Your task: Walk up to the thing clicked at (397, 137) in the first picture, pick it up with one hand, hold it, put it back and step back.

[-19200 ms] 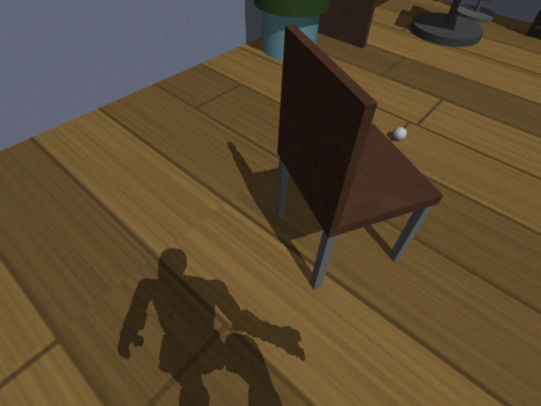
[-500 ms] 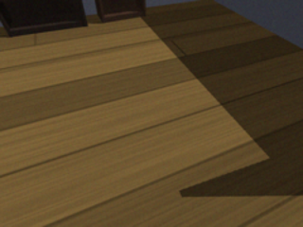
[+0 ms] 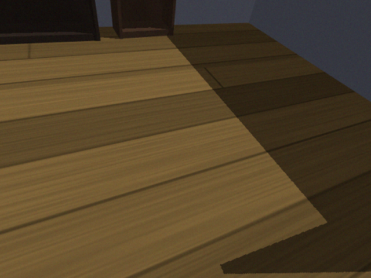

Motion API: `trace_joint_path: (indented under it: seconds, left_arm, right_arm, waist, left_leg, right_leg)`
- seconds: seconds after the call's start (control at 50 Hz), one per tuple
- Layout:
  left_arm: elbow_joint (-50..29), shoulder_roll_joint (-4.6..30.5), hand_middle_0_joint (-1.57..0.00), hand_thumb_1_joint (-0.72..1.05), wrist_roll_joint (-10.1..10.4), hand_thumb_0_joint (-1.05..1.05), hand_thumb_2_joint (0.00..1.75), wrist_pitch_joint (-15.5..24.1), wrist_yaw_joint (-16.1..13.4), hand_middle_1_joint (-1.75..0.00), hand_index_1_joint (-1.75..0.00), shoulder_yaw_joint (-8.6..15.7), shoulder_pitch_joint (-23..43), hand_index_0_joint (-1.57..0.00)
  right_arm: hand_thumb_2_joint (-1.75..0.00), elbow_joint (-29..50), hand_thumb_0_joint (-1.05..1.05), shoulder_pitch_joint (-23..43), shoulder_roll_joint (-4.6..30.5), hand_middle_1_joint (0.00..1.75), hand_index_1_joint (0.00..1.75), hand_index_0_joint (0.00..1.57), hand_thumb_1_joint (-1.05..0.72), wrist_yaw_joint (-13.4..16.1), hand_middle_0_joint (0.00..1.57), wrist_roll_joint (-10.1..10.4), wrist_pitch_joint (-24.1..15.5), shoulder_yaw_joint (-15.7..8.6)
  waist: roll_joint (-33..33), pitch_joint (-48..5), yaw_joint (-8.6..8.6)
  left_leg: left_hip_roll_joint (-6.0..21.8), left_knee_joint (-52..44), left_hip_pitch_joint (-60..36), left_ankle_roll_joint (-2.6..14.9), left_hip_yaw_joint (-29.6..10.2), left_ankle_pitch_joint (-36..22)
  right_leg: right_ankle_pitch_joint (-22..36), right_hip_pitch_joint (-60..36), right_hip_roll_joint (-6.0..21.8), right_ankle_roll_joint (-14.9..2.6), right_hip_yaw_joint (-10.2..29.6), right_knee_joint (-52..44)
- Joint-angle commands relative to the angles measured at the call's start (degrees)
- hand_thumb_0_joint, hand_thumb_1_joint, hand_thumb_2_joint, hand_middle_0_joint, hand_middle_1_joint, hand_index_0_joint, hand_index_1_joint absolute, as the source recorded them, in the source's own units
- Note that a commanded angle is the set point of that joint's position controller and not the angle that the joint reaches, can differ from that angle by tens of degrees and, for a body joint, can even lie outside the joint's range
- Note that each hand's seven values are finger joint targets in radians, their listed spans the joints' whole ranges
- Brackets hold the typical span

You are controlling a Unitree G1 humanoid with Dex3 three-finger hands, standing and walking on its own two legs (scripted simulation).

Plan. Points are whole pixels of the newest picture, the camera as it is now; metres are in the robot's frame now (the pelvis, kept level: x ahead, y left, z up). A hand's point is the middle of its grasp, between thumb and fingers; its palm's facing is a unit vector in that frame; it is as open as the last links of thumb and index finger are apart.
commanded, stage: walk up
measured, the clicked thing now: out of the picture +0.12 +1.12 -0.73
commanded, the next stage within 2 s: none
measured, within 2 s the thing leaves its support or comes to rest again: neither
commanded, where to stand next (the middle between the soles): +1.03 -0.07 m, yaw +0 degrees
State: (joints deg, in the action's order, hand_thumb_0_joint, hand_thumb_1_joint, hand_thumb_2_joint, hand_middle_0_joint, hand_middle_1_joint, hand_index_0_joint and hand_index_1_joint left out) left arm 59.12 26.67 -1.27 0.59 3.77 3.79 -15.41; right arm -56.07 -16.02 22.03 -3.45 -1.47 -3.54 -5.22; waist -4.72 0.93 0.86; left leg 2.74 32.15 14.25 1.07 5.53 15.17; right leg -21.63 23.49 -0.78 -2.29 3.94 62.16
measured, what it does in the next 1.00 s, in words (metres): walks ahead: right foot, then left foot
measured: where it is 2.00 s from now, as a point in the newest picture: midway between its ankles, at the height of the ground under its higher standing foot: (181, 172)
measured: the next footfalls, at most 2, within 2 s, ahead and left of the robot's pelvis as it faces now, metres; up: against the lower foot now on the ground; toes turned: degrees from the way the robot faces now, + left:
right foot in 0.36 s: +0.33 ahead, -0.16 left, +0.00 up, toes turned -7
left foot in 0.82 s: +0.59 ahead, +0.08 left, +0.00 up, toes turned +3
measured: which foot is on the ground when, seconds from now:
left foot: down 0.00-0.42, up 0.44-0.80, down 0.82-1.00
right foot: up 0.00-0.34, down 0.36-0.86, up 0.88-1.00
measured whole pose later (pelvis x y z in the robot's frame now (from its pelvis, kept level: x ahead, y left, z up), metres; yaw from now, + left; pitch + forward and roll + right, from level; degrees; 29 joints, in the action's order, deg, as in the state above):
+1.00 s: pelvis +0.49 -0.02 +0.00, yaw -2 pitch -3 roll -1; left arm 51.3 25.3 0.0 2.2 2.0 2.2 -16.8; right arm -47.9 -15.5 20.7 -2.9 0.1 -4.9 -2.9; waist -3.7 5.5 0.9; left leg 2.0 31.8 16.9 1.5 4.5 12.4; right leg -22.7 23.5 0.9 -2.6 2.5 66.3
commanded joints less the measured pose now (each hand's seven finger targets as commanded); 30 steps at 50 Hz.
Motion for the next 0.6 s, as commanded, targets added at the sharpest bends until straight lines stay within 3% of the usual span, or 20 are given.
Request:
trace_joint_path:
  seconds: [0.0,0.06,0.1,0.14,0.16,0.2,0.22,0.26,0.32,0.34,0.36,0.38,0.4,0.42,0.44,0.46,0.48,0.5,0.52,0.58]
  left_arm:
    - [-2.8,11.6,-0.2,0.9,0.9,0.0,0.9,1.5,0.7,-0.3,-0.3,3.2,-2.9,-0.2]
    - [-5.0,10.6,-0.2,0.9,0.5,0.0,0.9,1.3,1.4,-0.3,-0.3,3.0,1.0,-0.2]
    - [-6.8,9.9,-0.2,0.9,0.4,0.0,0.9,1.4,1.7,-0.3,-0.3,2.9,4.8,-0.2]
    - [-8.3,8.8,-0.2,0.9,0.2,0.0,0.9,1.7,1.8,-0.3,-0.3,2.5,7.4,-0.2]
    - [-8.8,8.4,-0.2,0.9,0.3,0.0,0.9,2.0,1.8,-0.3,-0.3,2.3,8.8,-0.2]
    - [-10.0,7.4,-0.2,0.9,0.2,0.0,0.9,2.2,1.8,-0.3,-0.3,1.9,11.8,-0.2]
    - [-10.6,6.8,-0.2,0.9,0.1,0.0,0.9,2.4,1.8,-0.3,-0.3,1.7,13.7,-0.2]
    - [-11.4,6.3,-0.2,0.9,0.2,0.0,0.9,2.9,1.8,-0.3,-0.3,1.5,15.9,-0.2]
    - [-10.2,6.5,-0.2,0.9,0.4,0.0,0.9,3.2,1.1,-0.3,-0.3,1.8,11.6,-0.2]
    - [-8.8,7.8,-0.2,0.9,0.3,0.0,0.9,3.4,0.6,-0.3,-0.3,2.6,6.1,-0.2]
    - [-6.9,10.4,-0.2,0.9,0.2,0.0,0.9,3.9,-0.1,-0.3,-0.3,3.8,-1.4,-0.2]
    - [-6.4,15.4,-0.2,0.9,0.0,0.0,0.9,4.3,-0.9,-0.3,-0.3,5.6,-7.9,-0.2]
    - [-6.1,18.7,-0.2,0.9,0.9,0.0,0.9,4.2,-1.2,-0.3,-0.3,6.3,-10.8,-0.2]
    - [-7.5,18.1,-0.2,0.9,1.7,0.0,0.9,4.0,-1.5,-0.3,-0.3,6.4,-8.3,-0.2]
    - [-8.2,15.4,-0.2,0.9,2.4,0.0,0.9,3.8,-1.9,-0.3,-0.3,5.6,-6.5,-0.2]
    - [-9.3,13.3,-0.2,0.9,2.7,0.0,0.9,4.0,-2.5,-0.3,-0.3,4.7,-3.4,-0.2]
    - [-9.8,11.5,-0.2,0.9,2.7,0.0,0.9,4.1,-2.8,-0.3,-0.3,4.1,-1.0,-0.2]
    - [-10.3,10.5,-0.2,0.9,2.7,0.0,0.9,4.2,-2.8,-0.3,-0.3,3.8,0.5,-0.2]
    - [-10.9,10.1,-0.2,0.9,2.3,0.0,0.9,4.6,-2.7,-0.3,-0.3,3.4,1.4,-0.2]
    - [-13.2,10.1,-0.2,0.9,1.6,0.0,0.9,5.7,-2.5,-0.3,-0.3,3.3,2.5,-0.2]
  right_arm:
    - [-0.9,6.7,0.0,4.7,16.5,0.3,0.3,0.2,-0.9,1.3,0.2,0.6,-2.8,-3.4]
    - [-0.9,6.5,0.0,2.2,17.0,0.3,0.3,0.2,-0.9,1.5,0.2,0.6,-3.2,-3.6]
    - [-0.9,6.2,0.0,-0.7,17.4,0.3,0.3,0.2,-0.9,1.5,0.2,0.9,-3.2,-3.9]
    - [-0.9,6.4,0.0,-1.4,17.3,0.3,0.3,0.2,-0.9,1.3,0.2,1.2,-3.1,-3.9]
    - [-0.9,6.2,0.0,-3.0,16.6,0.3,0.3,0.2,-0.9,1.3,0.2,1.1,-2.9,-3.6]
    - [-0.9,6.4,0.0,-4.1,16.6,0.3,0.3,0.2,-0.9,1.3,0.2,1.0,-2.6,-3.6]
    - [-0.9,6.8,0.0,-3.8,16.8,0.3,0.3,0.2,-0.9,1.3,0.2,1.0,-2.5,-3.7]
    - [-0.9,7.2,0.0,-4.8,16.7,0.3,0.3,0.2,-0.9,1.5,0.2,0.8,-2.1,-3.5]
    - [-0.9,8.2,0.0,-4.7,16.6,0.3,0.3,0.2,-0.9,2.1,0.2,0.6,-1.4,-3.2]
    - [-0.9,8.8,0.0,-4.7,15.9,0.3,0.3,0.2,-0.9,2.2,0.2,0.7,-1.2,-2.9]
    - [-0.9,9.4,0.0,-5.8,13.4,0.3,0.3,0.2,-0.9,2.1,0.2,0.7,-1.2,-1.7]
    - [-0.9,11.0,0.0,-8.2,9.7,0.3,0.3,0.2,-0.9,2.0,0.2,1.7,-1.4,-0.3]
    - [-0.9,10.7,0.0,-6.8,12.6,0.3,0.3,0.2,-0.9,2.3,0.2,2.2,-1.2,-0.8]
    - [-0.9,9.9,0.0,-4.8,15.8,0.3,0.3,0.2,-0.9,2.9,0.2,1.7,-1.2,-1.3]
    - [-0.9,9.1,0.0,-2.8,15.3,0.3,0.3,0.2,-0.9,3.0,0.2,1.7,-1.3,-1.4]
    - [-0.9,8.5,0.0,-2.9,13.3,0.3,0.3,0.2,-0.9,2.9,0.2,2.3,-1.3,-1.1]
    - [-0.9,8.2,0.0,-4.0,11.9,0.3,0.3,0.2,-0.9,2.6,0.2,2.7,-1.1,-0.7]
    - [-0.9,8.5,0.0,-4.5,11.3,0.3,0.3,0.2,-0.9,2.4,0.2,2.6,-0.7,-0.5]
    - [-0.9,8.6,0.0,-4.4,11.2,0.3,0.3,0.2,-0.9,2.0,0.2,2.0,-0.3,-0.7]
    - [-0.9,9.4,0.0,-3.1,11.2,0.3,0.3,0.2,-0.9,0.9,0.2,1.5,0.4,-1.5]
  waist:
    - [14.1,7.4,-2.3]
    - [12.1,8.5,-1.5]
    - [10.8,7.5,0.62]
    - [10.1,6.9,1.39]
    - [9.5,6.6,2.24]
    - [9.7,6.6,3.18]
    - [10.0,6.8,3.23]
    - [9.9,5.8,3.69]
    - [9.7,1.3,1.62]
    - [6.2,-2.8,-1.42]
    - [1.3,-8.6,-4.67]
    - [-10.5,-15.2,-7.05]
    - [-12.8,-13.5,-8.8]
    - [-8.4,-11.6,-8.49]
    - [-2.5,-8.5,-7.79]
    - [-0.1,-5.3,-5.58]
    - [-1.5,-2.9,-3.51]
    - [-3.1,-0.7,-2.21]
    - [-2.6,0.6,-1.52]
    - [-1.1,2.9,-0.9]
  left_leg:
    - [12.3,-26.3,0.4,5.92,-16.5,23.5]
    - [12.4,-27.7,-1.2,6.67,-13.3,20.2]
    - [12.6,-27.6,-7.1,6.92,-12.4,16.3]
    - [12.9,-26.4,-11.3,7.97,-10.2,11.3]
    - [11.7,-25.5,-13.2,7.01,-8.5,7.5]
    - [11.7,-24.1,-14.8,6.82,-7.0,2.2]
    - [12.3,-22.8,-14.8,7.66,-6.2,-1.4]
    - [12.3,-19.0,-15.2,8.18,-4.6,-11.8]
    - [11.7,-8.9,-17.4,7.54,-3.3,-26.9]
    - [10.0,0.5,-14.2,6.38,-1.3,-29.3]
    - [6.6,12.4,-7.7,4.76,0.8,-24.2]
    - [0.8,27.6,7.3,2.1,2.0,-7.0]
    - [-5.9,35.2,20.1,0.82,-1.7,14.1]
    - [-1.5,39.4,22.6,0.97,-6.0,15.9]
    - [-0.5,41.5,20.6,0.69,-9.7,13.2]
    - [-0.1,40.5,18.0,1.1,-12.5,10.0]
    - [-0.2,37.8,16.0,1.17,-11.6,7.3]
    - [0.3,34.2,13.8,1.0,-10.5,5.1]
    - [-0.3,32.4,12.9,0.98,-9.7,3.1]
    - [-0.5,29.4,16.2,-0.89,-9.3,-1.5]
  right_leg:
    - [8.6,9.2,4.5,2.62,2.4,-2.7]
    - [11.3,10.1,4.9,4.19,1.1,-8.5]
    - [12.8,13.3,5.1,4.36,0.5,-13.0]
    - [14.8,14.0,6.0,3.86,-0.4,-17.8]
    - [15.6,14.3,5.7,3.62,-1.1,-19.9]
    - [16.1,13.4,5.9,2.9,-3.2,-23.8]
    - [15.9,11.8,6.7,2.47,-4.4,-26.1]
    - [13.8,7.7,5.7,1.35,-6.4,-29.8]
    - [11.4,-1.2,2.8,-0.6,-8.8,-32.8]
    - [12.6,-11.7,1.6,-1.35,-9.2,-34.9]
    - [12.1,-24.6,2.8,-2.88,-7.5,-34.9]
    - [4.8,-39.4,15.7,-6.65,13.3,-36.7]
    - [12.5,-45.4,24.6,-13.71,33.1,-42.6]
    - [20.0,-43.4,26.4,-16.24,33.0,-41.3]
    - [30.0,-36.2,23.8,-14.94,24.1,-40.7]
    - [35.8,-30.2,20.2,-11.77,13.9,-39.7]
    - [39.2,-24.9,17.0,-9.63,8.1,-39.9]
    - [38.5,-19.6,14.7,-8.14,4.3,-41.5]
    - [37.9,-17.0,13.2,-7.91,2.0,-42.2]
    - [34.5,-15.4,14.2,-10.32,-0.9,-45.2]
